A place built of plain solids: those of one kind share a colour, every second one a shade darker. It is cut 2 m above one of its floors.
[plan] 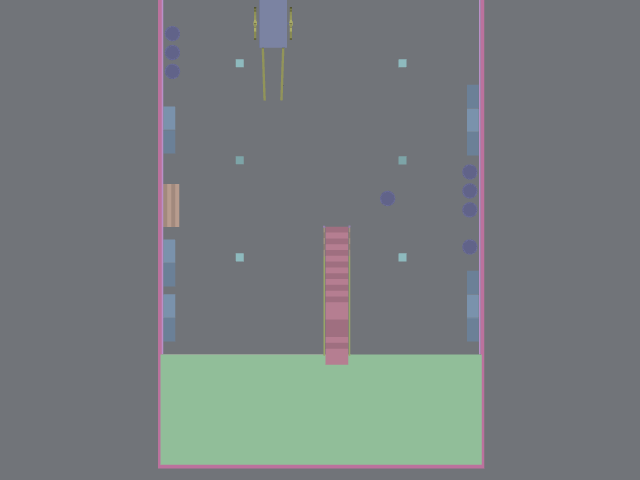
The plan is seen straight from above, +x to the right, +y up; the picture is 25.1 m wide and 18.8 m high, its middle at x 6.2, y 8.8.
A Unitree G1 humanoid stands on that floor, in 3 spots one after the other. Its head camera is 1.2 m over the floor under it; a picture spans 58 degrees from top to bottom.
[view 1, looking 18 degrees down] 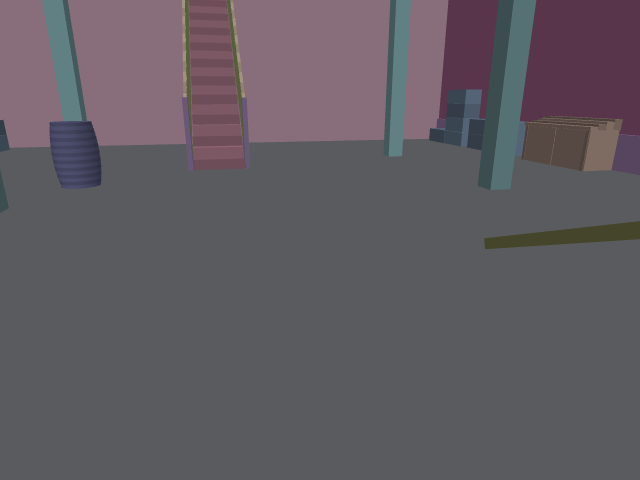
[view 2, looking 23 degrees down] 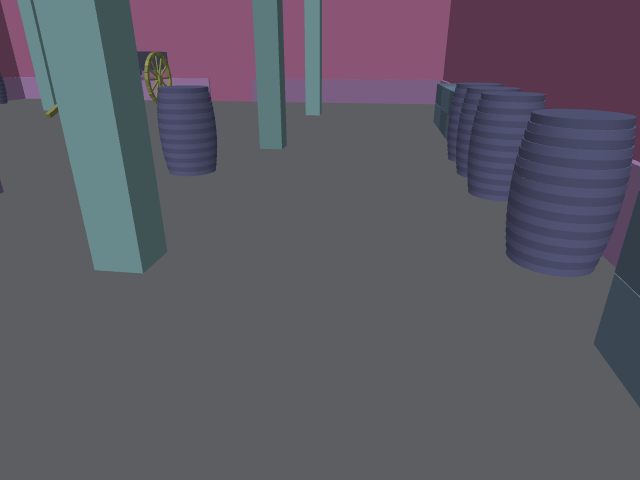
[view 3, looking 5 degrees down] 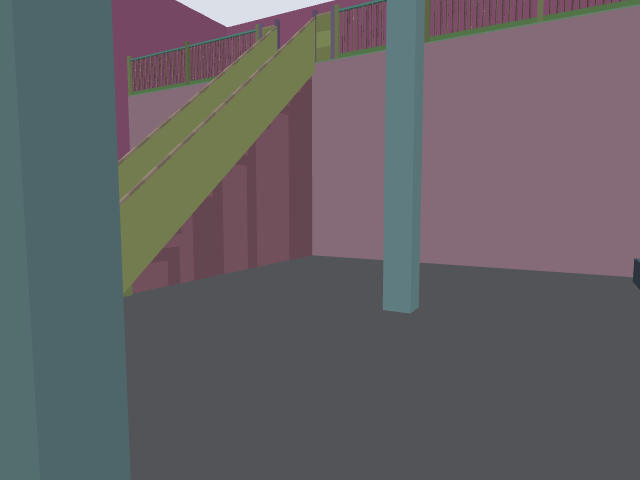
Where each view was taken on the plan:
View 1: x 6.86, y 17.33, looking -103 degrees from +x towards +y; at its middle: ground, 3.88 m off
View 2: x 10.96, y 5.82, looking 98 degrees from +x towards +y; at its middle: ground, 3.07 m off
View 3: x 1.53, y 12.77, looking -61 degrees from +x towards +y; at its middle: face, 9.68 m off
